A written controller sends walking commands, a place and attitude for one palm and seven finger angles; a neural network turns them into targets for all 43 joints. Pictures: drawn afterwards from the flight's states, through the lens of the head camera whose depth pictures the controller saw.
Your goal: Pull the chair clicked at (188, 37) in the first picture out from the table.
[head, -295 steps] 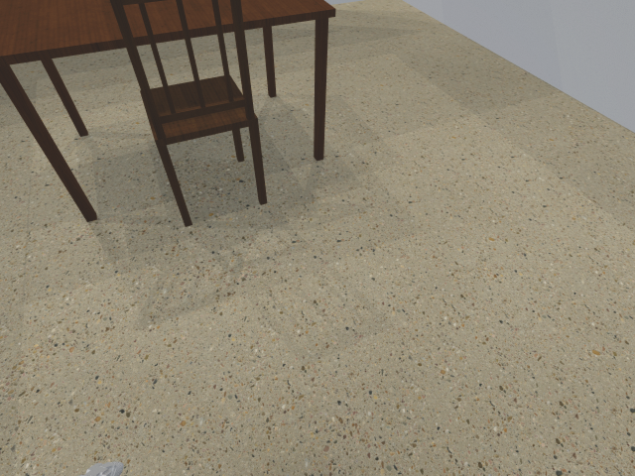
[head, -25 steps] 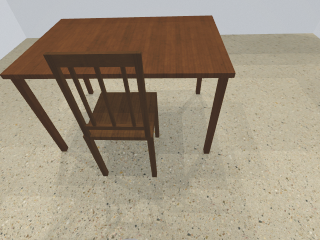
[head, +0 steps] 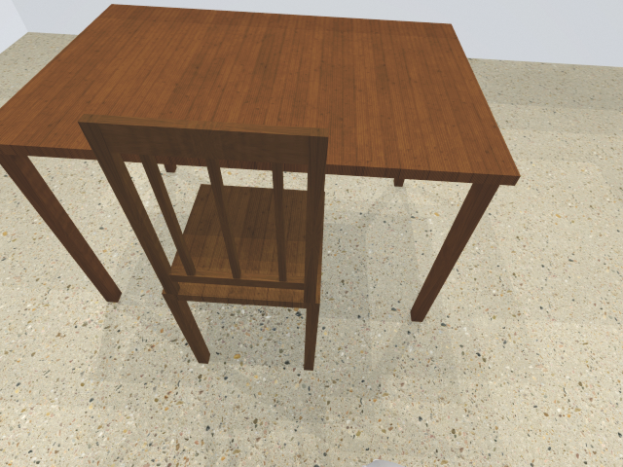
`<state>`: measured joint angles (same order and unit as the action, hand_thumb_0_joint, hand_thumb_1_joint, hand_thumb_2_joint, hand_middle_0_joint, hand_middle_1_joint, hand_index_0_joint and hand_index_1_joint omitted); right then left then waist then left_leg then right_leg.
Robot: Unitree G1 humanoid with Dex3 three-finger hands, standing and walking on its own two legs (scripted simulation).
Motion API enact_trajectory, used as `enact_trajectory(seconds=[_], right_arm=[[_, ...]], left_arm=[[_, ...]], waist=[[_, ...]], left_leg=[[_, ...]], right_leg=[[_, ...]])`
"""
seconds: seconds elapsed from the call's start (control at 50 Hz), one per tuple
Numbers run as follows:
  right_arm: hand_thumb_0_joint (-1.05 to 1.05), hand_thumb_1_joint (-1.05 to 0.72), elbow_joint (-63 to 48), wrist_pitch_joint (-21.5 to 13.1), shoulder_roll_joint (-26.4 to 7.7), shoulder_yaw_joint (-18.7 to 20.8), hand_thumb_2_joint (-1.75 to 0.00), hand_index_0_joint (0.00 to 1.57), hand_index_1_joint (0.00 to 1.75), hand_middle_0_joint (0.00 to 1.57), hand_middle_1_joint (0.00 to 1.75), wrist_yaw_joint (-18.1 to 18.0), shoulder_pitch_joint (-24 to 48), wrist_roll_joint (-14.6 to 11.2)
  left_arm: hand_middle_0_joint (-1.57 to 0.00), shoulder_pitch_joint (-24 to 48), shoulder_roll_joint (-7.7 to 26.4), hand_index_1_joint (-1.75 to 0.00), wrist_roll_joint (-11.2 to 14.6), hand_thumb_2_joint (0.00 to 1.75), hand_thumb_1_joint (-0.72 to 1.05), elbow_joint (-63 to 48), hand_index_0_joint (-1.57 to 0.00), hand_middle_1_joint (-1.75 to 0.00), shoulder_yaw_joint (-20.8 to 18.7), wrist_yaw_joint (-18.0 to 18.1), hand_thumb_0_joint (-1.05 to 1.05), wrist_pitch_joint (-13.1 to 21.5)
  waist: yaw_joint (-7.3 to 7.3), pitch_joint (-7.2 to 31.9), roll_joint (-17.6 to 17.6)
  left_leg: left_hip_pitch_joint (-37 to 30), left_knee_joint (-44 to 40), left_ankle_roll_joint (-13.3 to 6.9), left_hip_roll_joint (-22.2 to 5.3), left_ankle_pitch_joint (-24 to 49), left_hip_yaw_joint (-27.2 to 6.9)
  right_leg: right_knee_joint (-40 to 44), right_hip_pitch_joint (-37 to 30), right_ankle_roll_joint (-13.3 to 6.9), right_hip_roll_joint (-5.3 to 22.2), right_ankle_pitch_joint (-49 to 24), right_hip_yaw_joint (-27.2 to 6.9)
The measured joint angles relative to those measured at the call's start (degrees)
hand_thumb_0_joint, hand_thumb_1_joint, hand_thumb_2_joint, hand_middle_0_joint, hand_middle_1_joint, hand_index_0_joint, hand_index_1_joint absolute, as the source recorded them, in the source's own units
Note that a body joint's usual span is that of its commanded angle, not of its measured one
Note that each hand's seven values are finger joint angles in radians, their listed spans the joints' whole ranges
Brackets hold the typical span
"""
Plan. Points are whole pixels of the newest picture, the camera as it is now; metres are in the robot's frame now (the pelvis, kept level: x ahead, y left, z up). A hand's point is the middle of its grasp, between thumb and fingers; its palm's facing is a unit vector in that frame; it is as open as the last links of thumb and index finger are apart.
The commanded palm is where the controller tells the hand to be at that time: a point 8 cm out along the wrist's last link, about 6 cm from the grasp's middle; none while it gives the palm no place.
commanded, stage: come to a stop and stand still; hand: left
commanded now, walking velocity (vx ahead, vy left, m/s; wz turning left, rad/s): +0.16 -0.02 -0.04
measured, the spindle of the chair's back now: (226, 226) +0.52 +0.20 -0.07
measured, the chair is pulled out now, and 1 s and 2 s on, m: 0.00 0.00 0.00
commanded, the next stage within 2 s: look again from close up in 1.48 s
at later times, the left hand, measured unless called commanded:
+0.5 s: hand out of the picture +0.13 +0.21 -0.18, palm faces +0.04 -0.97 -0.23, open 7.3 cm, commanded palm none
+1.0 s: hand out of the picture +0.05 +0.18 -0.18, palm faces -0.03 -0.98 -0.21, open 7.4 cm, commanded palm none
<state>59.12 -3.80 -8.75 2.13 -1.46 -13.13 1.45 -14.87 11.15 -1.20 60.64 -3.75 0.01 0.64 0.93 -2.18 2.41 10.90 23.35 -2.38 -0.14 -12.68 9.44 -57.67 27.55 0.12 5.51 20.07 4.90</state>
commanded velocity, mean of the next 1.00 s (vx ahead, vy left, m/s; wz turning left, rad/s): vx -0.07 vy -0.04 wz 0.00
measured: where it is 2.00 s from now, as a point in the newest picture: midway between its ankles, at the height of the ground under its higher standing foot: outside the picture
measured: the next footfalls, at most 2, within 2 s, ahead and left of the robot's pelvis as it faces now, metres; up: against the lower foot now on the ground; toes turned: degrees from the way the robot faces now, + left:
right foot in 0.16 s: +0.14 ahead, -0.11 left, +0.00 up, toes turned -6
left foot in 0.52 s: +0.09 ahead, +0.15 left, +0.00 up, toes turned +3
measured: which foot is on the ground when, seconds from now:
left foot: down 0.00-0.16, up 0.18-0.50, down 0.52-1.00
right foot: up 0.00-0.14, down 0.16-0.52, up 0.54-0.86, down 0.88-1.00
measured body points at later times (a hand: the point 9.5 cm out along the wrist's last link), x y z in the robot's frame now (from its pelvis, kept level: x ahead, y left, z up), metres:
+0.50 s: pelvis +0.05 +0.02 -0.01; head +0.09 +0.02 +0.44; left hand +0.13 +0.26 -0.16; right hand +0.10 -0.22 -0.16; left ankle +0.04 +0.14 -0.74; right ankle +0.10 -0.10 -0.74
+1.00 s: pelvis +0.04 +0.01 -0.01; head +0.06 +0.00 +0.44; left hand +0.05 +0.23 -0.16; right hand +0.05 -0.23 -0.17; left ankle +0.05 +0.14 -0.74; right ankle +0.00 -0.10 -0.74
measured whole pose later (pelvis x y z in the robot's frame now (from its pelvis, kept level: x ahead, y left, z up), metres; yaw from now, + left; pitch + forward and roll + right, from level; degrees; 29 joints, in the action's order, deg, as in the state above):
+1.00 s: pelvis +0.04 +0.01 -0.01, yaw -1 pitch +0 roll +0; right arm 60.0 0.1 -10.7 1.4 -1.0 -14.9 1.2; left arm -16.6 8.1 -0.9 62.2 0.2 2.0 0.6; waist -1.8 -2.3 -2.2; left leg 16.3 32.9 1.7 -3.6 -16.7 2.2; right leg -30.9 11.2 -0.6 -0.1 20.0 2.4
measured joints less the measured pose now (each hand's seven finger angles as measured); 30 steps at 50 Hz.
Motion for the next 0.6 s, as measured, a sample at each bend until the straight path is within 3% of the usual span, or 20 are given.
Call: enact_trajectory(seconds=[0.1, 0.16, 0.24, 0.32, 0.38, 0.44, 0.52, 0.6], right_arm=[[0.00, -0.92, 2.1, 1.1, 0.0, -0.3, -0.89, 0.20, 0.30, 0.20, 0.30, 0.4, -2.4, 0.3], [0.00, -0.92, 3.6, 1.8, 0.4, -0.7, -0.89, 0.20, 0.30, 0.20, 0.30, 0.2, -3.5, 0.0], [0.01, -0.91, 4.9, 3.8, 0.1, -0.4, -0.89, 0.20, 0.30, 0.20, 0.30, -0.2, -2.5, -1.0], [0.01, -0.91, 4.4, 5.5, 0.4, 0.2, -0.89, 0.20, 0.30, 0.20, 0.30, -0.6, -0.6, -1.4], [0.01, -0.91, 3.1, 6.2, 0.0, 0.8, -0.89, 0.20, 0.30, 0.20, 0.30, -0.6, 0.9, -1.3], [0.01, -0.91, 1.5, 6.2, -0.5, 1.1, -0.89, 0.20, 0.30, 0.20, 0.30, -0.4, 2.2, -1.1], [0.01, -0.91, 0.3, 4.7, -0.8, 0.9, -0.89, 0.20, 0.30, 0.20, 0.30, -0.2, 1.9, -0.8], [0.01, -0.92, 1.2, 4.4, 0.8, -0.3, -0.89, 0.20, 0.30, 0.20, 0.30, -0.7, 0.5, 0.2]], left_arm=[[-0.20, 4.1, -0.7, -0.30, 0.0, 0.90, 0.91, -2.6, -0.19, -0.30, 0.7, 0.0, 0.01, 0.1], [-0.20, 5.1, -1.1, -0.30, 0.0, 0.90, 0.91, -3.3, -0.19, -0.30, 1.4, 0.5, 0.00, 1.1], [-0.20, 6.5, -3.1, -0.30, 0.5, 0.90, 0.91, -1.9, -0.20, -0.30, 3.0, 1.2, 0.00, 1.5], [-0.20, 8.0, -4.0, -0.30, 0.4, 0.90, 0.91, -2.0, -0.20, -0.30, 2.6, 2.1, 0.00, 0.3], [-0.21, 8.6, -3.5, -0.30, 0.0, 0.90, 0.92, -2.8, -0.20, -0.30, 1.9, 2.3, -0.01, -0.8], [-0.21, 8.1, -2.5, -0.30, -0.3, 0.90, 0.92, -3.0, -0.20, -0.30, 1.3, 2.3, 0.00, -1.7], [-0.21, 6.1, -0.7, -0.30, 0.2, 0.90, 0.92, -2.2, -0.20, -0.30, 0.8, 2.1, 0.00, -2.7], [-0.20, 4.1, 1.0, -0.30, 0.3, 0.90, 0.91, -0.4, -0.20, -0.30, 0.3, 1.6, 0.00, -4.1]], waist=[[-1.11, 0.4, -1.4], [-1.49, 0.3, -1.7], [-3.06, -0.4, -4.9], [-2.33, -2.0, -4.0], [-1.41, -2.9, -3.4], [-1.05, -3.3, -2.8], [-1.16, -2.5, -2.2], [-0.73, -0.8, 0.0]], left_leg=[[-3.7, -0.7, 0.7, 0.7, -2.5, 0.2], [-3.9, 4.2, 1.8, 0.4, -6.9, 0.2], [-0.8, 12.6, 3.4, -1.4, -14.7, -3.3], [4.6, 23.0, 4.2, -0.5, -18.6, -6.5], [7.3, 25.3, 4.5, -0.4, -17.5, -7.6], [7.5, 21.7, 4.6, -0.8, -14.4, -7.8], [2.9, 8.1, 3.6, -1.7, -4.2, -7.3], [1.6, 5.7, 1.6, -0.6, -3.4, -6.5]], right_leg=[[14.2, -2.8, -0.1, -0.9, -1.8, 0.3], [24.2, -7.8, -0.8, -1.6, -10.4, 0.0], [24.3, -9.5, -3.1, -3.5, -5.2, 1.9], [27.2, -10.8, -3.0, -3.1, -6.7, 2.1], [28.6, -10.8, -2.5, -2.5, -7.8, 1.8], [28.8, -10.3, -1.6, -2.2, -8.6, 1.2], [25.6, -8.6, 0.1, -2.2, -7.7, 0.7], [17.8, -7.4, 0.7, -3.3, 1.5, -3.4]])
